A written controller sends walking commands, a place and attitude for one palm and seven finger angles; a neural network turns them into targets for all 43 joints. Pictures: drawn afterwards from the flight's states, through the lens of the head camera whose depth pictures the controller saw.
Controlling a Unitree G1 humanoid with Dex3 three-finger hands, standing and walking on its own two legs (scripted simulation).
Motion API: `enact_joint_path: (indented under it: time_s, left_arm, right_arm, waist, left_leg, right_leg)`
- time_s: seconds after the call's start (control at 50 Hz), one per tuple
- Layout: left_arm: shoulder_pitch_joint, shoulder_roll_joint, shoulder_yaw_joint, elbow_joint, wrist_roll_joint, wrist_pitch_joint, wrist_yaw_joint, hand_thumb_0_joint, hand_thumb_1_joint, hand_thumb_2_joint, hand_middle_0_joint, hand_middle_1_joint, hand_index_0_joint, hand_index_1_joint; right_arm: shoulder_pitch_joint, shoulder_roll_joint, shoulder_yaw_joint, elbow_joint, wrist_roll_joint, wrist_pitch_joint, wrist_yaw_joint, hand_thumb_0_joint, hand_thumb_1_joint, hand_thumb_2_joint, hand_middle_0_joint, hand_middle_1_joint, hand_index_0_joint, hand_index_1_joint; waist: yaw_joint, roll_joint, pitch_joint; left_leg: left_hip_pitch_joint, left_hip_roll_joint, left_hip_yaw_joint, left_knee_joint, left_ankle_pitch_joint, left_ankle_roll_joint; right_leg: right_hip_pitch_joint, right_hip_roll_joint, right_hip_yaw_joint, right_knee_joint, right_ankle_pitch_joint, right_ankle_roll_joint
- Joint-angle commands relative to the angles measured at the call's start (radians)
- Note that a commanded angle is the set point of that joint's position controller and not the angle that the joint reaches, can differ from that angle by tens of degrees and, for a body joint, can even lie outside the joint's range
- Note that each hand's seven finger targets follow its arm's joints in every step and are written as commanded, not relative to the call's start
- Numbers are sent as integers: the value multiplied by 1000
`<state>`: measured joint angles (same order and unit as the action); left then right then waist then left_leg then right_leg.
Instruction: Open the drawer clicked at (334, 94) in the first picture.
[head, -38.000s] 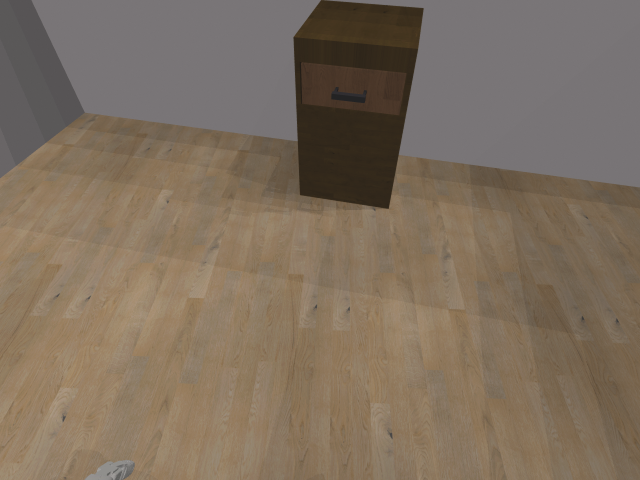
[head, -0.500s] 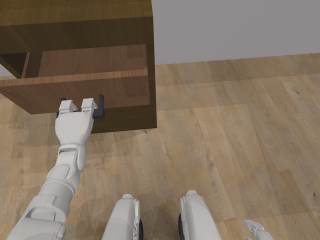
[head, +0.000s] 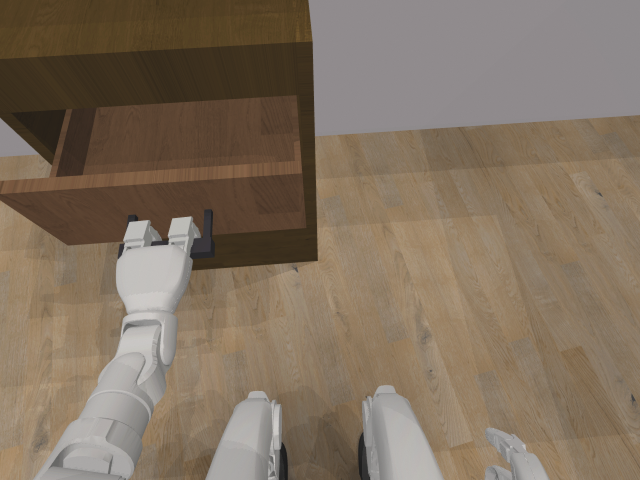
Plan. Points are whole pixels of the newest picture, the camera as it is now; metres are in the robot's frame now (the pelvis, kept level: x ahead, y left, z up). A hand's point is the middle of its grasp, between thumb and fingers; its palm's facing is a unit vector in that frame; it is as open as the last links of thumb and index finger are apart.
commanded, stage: pull the drawer open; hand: left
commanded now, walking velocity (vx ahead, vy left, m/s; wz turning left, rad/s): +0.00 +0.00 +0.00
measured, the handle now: (169, 235) +0.43 +0.22 -0.06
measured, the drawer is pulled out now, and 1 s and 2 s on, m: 0.13 0.18 0.23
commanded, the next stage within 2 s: none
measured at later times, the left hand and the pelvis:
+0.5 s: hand (171, 300) +0.35 +0.21 -0.08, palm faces -0.03 -0.03 -1.00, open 6.3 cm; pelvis +0.00 +0.00 +0.00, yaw +0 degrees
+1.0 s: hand (169, 318) +0.32 +0.21 -0.08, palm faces -0.04 -0.03 -1.00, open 6.3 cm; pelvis +0.00 +0.00 +0.00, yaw +0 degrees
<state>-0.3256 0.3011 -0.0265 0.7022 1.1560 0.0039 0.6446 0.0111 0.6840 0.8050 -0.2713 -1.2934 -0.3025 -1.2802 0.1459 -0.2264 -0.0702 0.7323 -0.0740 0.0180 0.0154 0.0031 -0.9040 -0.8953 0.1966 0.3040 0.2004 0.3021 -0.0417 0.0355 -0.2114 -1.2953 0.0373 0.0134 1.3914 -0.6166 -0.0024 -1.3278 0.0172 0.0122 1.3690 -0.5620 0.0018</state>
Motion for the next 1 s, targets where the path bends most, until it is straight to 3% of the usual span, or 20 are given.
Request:
enact_joint_path:
  time_s: [0.0,0.02,0.08,0.14,0.18,0.26,0.3,0.36,0.4,0.44,0.62,0.64,0.68,0.74,0.82,0.84,0.88,0.92,0.94,0.98]
  left_arm:
    - [-18,148,60,-143,-6,23,42,0,900,900,-400,-1350,-400,-1350]
    - [-3,165,79,-146,-11,25,39,0,900,900,-400,-1350,-400,-1350]
    - [4,168,82,-144,-12,27,37,0,900,900,-400,-1350,-400,-1350]
    - [1,140,55,-146,-5,19,42,0,900,900,-400,-1350,-400,-1350]
    - [35,168,85,-163,-9,22,38,0,900,900,-400,-1350,-400,-1350]
    - [58,138,62,-169,-6,23,43,0,900,900,-400,-1350,-400,-1350]
    - [72,151,73,-180,-1,21,45,0,900,900,-400,-1350,-400,-1350]
    - [104,148,80,-180,-6,25,45,0,900,900,-400,-1350,-400,-1350]
    - [98,134,60,-205,-1,22,48,0,900,900,-400,-1350,-400,-1350]
    - [117,128,58,-188,-3,30,50,0,900,900,-400,-1350,-400,-1350]
    - [199,124,65,-253,-2,38,56,0,900,900,-400,-1350,-400,-1350]
    - [199,95,35,-245,-2,41,57,0,900,900,-400,-1350,-400,-1350]
    - [183,126,65,-245,-9,40,52,0,900,900,-400,-1350,-400,-1350]
    - [171,106,39,-251,5,36,61,0,900,900,-400,-1350,-400,-1350]
    - [228,115,59,-247,1,39,60,0,900,900,-400,-1350,-400,-1350]
    - [224,106,45,-255,6,39,64,0,900,900,-400,-1350,-400,-1350]
    - [231,114,55,-272,-1,45,59,0,900,900,-400,-1350,-400,-1350]
    - [252,104,44,-275,6,48,63,0,900,900,-400,-1350,-400,-1350]
    - [238,80,13,-285,7,48,64,0,900,900,-400,-1350,-400,-1350]
    - [265,103,44,-304,1,51,62,0,900,900,-400,-1350,-400,-1350]
  right_arm:
    - [76,-131,-41,-77,2,-28,-10,0,-900,-900,200,300,200,300]
    - [83,-132,-42,-78,3,-27,-8,0,-900,-900,200,300,200,300]
    - [73,-132,-39,-79,3,-30,-10,0,-900,-900,200,300,200,300]
    - [62,-128,-38,-79,4,-35,-15,0,-900,-900,200,300,200,300]
    - [63,-133,-40,-85,0,-33,-12,0,-900,-900,200,300,200,300]
    - [59,-126,-40,-88,3,-35,-13,0,-900,-900,200,300,200,300]
    - [47,-126,-37,-90,2,-34,-15,0,-900,-900,200,300,200,300]
    - [52,-125,-40,-95,3,-36,-15,0,-900,-900,200,300,200,300]
    - [36,-125,-37,-99,3,-35,-16,0,-900,-900,200,300,200,300]
    - [34,-124,-37,-97,4,-36,-15,0,-900,-900,200,300,200,300]
    - [32,-119,-41,-115,2,-32,-14,0,-900,-900,200,300,200,300]
    - [18,-119,-37,-116,3,-31,-15,0,-900,-900,200,300,200,300]
    - [25,-121,-37,-112,3,-35,-15,0,-900,-900,200,300,200,300]
    - [9,-120,-34,-112,3,-37,-19,0,-900,-900,200,300,200,300]
    - [13,-117,-37,-115,1,-39,-16,0,-900,-900,200,300,200,300]
    - [2,-119,-34,-118,1,-38,-19,0,-900,-900,200,300,200,300]
    - [7,-118,-36,-121,1,-40,-16,0,-900,-900,200,300,200,300]
    - [5,-115,-36,-125,2,-36,-16,0,-900,-900,200,300,200,300]
    - [-8,-117,-33,-127,2,-37,-17,0,-900,-900,200,300,200,300]
    - [1,-117,-37,-133,1,-37,-16,0,-900,-900,200,300,200,300]
  waist:
    - [38,-24,-478]
    - [47,-23,-487]
    - [44,-39,-462]
    - [35,-33,-433]
    - [55,-13,-460]
    - [44,-45,-445]
    - [56,-30,-454]
    - [56,-62,-449]
    - [57,-25,-450]
    - [53,-39,-421]
    - [69,-42,-468]
    - [56,-48,-438]
    - [59,-61,-432]
    - [51,-54,-413]
    - [69,-47,-422]
    - [62,-62,-417]
    - [72,-33,-435]
    - [73,-31,-432]
    - [58,-37,-415]
    - [74,-33,-442]
  left_leg:
    - [312,-53,0,-153,431,18]
    - [315,-52,-1,-155,431,17]
    - [292,-55,-3,-154,405,19]
    - [290,-55,1,-155,387,20]
    - [304,-57,-1,-153,412,18]
    - [298,-54,3,-152,405,19]
    - [293,-58,3,-150,412,17]
    - [283,-58,5,-148,396,18]
    - [291,-60,5,-152,403,16]
    - [282,-59,6,-152,387,18]
    - [331,-55,0,-155,438,15]
    - [315,-59,3,-156,419,16]
    - [296,-59,1,-151,404,17]
    - [296,-59,0,-156,379,17]
    - [301,-58,2,-155,385,16]
    - [296,-61,1,-152,384,18]
    - [307,-62,-1,-154,398,16]
    - [324,-58,-1,-160,400,14]
    - [320,-59,-2,-160,394,16]
    - [330,-59,-6,-160,420,15]
  right_leg:
    - [363,29,-26,-155,457,-37]
    - [375,29,-27,-151,456,-41]
    - [373,31,-22,-157,436,-40]
    - [348,29,-22,-167,415,-36]
    - [364,31,-22,-155,435,-43]
    - [369,30,-20,-163,446,-38]
    - [367,28,-17,-154,447,-39]
    - [386,29,-12,-159,448,-38]
    - [373,27,-16,-157,444,-39]
    - [361,28,-14,-166,428,-37]
    - [388,29,-20,-155,476,-44]
    - [375,28,-19,-165,461,-39]
    - [387,30,-18,-163,454,-42]
    - [352,26,-19,-168,414,-38]
    - [369,28,-19,-164,421,-43]
    - [363,28,-13,-167,425,-39]
    - [375,29,-19,-160,435,-45]
    - [365,29,-22,-162,424,-45]
    - [350,27,-23,-168,419,-41]
    - [373,31,-25,-158,440,-47]
